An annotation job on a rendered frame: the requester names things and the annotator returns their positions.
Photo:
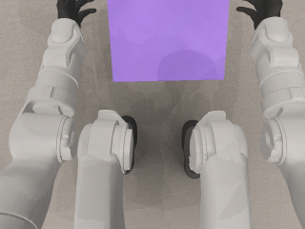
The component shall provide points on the robot left upper arm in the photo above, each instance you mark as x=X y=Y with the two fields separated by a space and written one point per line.
x=39 y=144

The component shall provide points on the robot right hand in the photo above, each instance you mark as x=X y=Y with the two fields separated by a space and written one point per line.
x=264 y=9

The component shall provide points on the robot left hand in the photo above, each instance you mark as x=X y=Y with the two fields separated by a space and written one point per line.
x=71 y=9

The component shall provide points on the right robot foot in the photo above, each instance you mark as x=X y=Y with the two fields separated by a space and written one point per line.
x=186 y=135

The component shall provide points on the carton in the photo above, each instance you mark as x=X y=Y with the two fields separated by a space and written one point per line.
x=168 y=40

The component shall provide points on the left robot forearm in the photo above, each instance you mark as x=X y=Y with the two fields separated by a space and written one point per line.
x=58 y=78

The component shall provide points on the right robot forearm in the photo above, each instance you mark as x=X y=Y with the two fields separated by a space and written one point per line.
x=277 y=68

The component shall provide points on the robot right thigh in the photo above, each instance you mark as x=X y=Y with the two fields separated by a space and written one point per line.
x=225 y=195

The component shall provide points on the robot right upper arm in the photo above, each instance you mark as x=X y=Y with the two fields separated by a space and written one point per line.
x=282 y=142

